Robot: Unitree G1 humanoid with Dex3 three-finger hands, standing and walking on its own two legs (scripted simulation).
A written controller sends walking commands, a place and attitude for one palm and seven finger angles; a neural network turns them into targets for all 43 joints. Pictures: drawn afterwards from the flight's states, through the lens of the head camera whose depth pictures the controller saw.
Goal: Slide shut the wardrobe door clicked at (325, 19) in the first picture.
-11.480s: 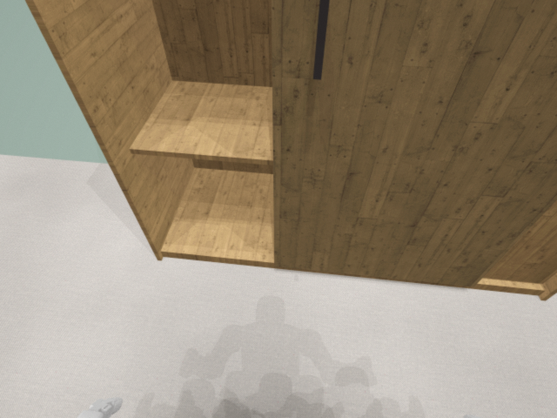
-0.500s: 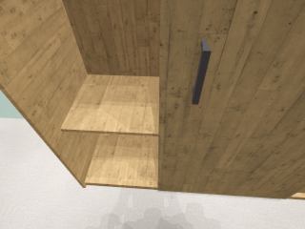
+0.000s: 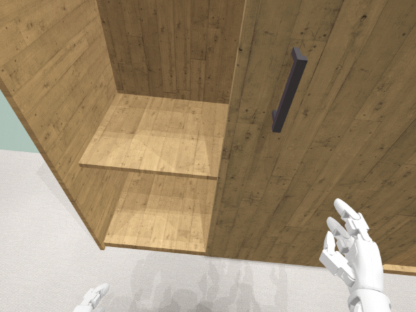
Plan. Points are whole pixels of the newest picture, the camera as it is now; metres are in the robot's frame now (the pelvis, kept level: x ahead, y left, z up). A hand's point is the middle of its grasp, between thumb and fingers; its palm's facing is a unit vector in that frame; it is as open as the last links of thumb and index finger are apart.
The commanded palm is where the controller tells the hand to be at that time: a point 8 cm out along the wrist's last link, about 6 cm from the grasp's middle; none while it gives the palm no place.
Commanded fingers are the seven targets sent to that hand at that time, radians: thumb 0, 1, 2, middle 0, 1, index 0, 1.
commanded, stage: raise the hand with hooked fingers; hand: right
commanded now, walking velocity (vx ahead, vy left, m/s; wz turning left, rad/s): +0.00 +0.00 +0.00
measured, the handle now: (285, 92) +0.47 -0.08 +0.22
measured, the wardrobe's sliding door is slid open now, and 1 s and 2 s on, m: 0.48 0.48 0.48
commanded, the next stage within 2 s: move the hooked fingers beside the handle in 1.88 s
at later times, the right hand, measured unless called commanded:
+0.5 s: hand (335, 258) +0.22 -0.17 +0.08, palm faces -0.05 +0.99 -0.14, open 10.4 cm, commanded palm +0.19 -0.25 +0.08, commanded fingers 0.00 -0.04 -0.53 0.26 0.86 0.26 0.86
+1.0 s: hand (410, 211) +0.26 -0.25 +0.18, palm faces +0.04 +0.99 -0.14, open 13.2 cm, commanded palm +0.23 -0.30 +0.18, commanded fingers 0.00 0.50 -0.30 0.30 1.20 0.30 1.20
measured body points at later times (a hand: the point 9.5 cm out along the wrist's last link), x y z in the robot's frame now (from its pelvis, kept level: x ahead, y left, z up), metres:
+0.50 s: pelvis +0.01 +0.05 -0.02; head +0.03 +0.06 +0.43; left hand +0.21 +0.27 -0.10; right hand +0.22 -0.23 +0.09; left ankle +0.00 +0.09 -0.72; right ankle +0.05 -0.06 -0.72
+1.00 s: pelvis +0.03 +0.00 +0.01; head +0.01 +0.00 +0.46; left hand +0.22 +0.24 -0.05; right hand +0.25 -0.30 +0.19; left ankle +0.00 +0.09 -0.72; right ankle +0.05 -0.07 -0.72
